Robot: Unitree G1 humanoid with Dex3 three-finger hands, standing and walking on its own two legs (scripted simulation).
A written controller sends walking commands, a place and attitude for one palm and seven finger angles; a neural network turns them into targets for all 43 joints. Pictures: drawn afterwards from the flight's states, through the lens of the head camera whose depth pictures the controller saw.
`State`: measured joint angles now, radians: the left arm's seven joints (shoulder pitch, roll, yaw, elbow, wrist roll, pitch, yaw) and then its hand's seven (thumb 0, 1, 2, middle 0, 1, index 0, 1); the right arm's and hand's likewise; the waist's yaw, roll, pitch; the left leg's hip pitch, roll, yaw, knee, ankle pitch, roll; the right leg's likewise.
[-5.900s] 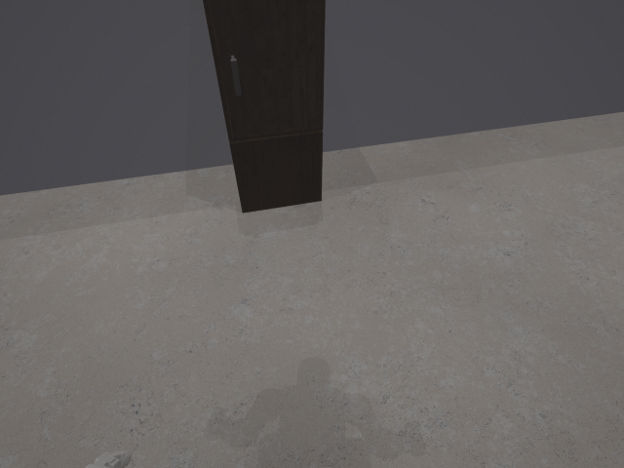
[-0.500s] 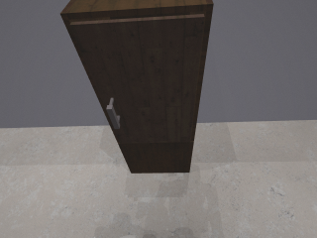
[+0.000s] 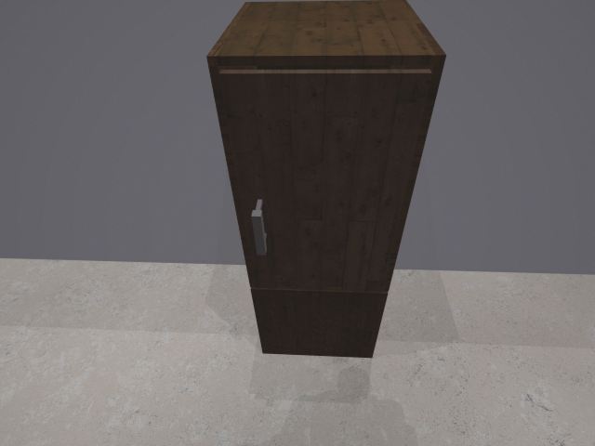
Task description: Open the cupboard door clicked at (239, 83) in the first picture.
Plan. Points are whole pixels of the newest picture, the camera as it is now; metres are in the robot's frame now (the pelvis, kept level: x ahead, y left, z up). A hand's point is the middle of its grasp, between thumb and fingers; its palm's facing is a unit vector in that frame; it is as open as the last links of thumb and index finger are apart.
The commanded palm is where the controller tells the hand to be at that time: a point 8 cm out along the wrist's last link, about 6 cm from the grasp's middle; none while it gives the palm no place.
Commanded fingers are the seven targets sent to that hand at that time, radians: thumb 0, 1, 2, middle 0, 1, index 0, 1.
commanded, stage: come to a stop and stand still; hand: left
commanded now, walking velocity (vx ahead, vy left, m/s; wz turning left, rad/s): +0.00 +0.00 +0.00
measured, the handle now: (260, 227) +0.59 +0.14 -0.07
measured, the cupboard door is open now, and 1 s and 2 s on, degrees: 0 0 0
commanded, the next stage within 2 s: look again from close up in 1.42 s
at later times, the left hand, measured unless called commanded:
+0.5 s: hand out of the picture +0.00 +0.20 -0.16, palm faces +0.02 -0.98 -0.20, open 7.3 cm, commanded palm none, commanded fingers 0.00 0.90 0.90 -0.20 -0.30 -0.20 -0.30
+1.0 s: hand out of the picture +0.03 +0.18 -0.16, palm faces +0.03 -0.98 -0.20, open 7.3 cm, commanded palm none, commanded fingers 0.00 0.90 0.90 -0.20 -0.30 -0.20 -0.30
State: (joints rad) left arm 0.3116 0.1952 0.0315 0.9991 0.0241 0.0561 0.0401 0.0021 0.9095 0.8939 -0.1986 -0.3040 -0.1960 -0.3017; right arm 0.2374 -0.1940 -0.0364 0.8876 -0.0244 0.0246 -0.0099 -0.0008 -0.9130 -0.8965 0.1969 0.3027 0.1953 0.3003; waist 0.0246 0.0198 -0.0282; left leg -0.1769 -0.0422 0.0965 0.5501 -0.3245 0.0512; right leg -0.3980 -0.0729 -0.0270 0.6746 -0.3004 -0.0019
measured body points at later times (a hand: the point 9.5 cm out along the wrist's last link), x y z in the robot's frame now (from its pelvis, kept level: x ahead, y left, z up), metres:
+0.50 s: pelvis -0.01 +0.03 +0.01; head -0.01 +0.02 +0.46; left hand +0.00 +0.25 -0.14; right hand -0.04 -0.20 -0.15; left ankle -0.01 +0.09 -0.73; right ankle +0.05 -0.10 -0.73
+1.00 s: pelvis +0.03 +0.02 +0.01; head +0.03 +0.01 +0.46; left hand +0.03 +0.24 -0.14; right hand +0.04 -0.21 -0.15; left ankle -0.01 +0.09 -0.73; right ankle +0.05 -0.10 -0.73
